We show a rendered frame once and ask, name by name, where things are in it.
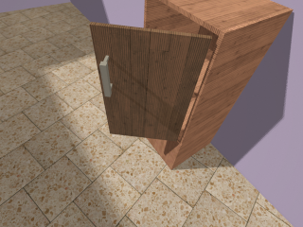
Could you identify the handle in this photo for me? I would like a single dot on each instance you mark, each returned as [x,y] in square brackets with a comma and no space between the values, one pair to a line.
[105,77]

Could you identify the cupboard door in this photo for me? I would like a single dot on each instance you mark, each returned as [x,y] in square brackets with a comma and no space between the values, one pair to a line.
[154,73]

